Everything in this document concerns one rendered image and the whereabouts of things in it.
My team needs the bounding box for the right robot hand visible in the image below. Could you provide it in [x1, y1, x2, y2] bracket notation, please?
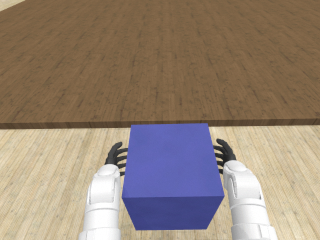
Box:
[213, 138, 236, 175]

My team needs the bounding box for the carton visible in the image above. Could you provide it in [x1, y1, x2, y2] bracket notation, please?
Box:
[121, 123, 225, 231]

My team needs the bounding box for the left robot hand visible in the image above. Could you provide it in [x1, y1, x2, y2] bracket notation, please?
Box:
[104, 142, 128, 177]

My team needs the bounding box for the robot left forearm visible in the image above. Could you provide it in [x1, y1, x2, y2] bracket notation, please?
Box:
[78, 164, 121, 240]

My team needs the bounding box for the robot right forearm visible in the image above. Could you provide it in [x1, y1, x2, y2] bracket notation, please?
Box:
[223, 160, 278, 240]

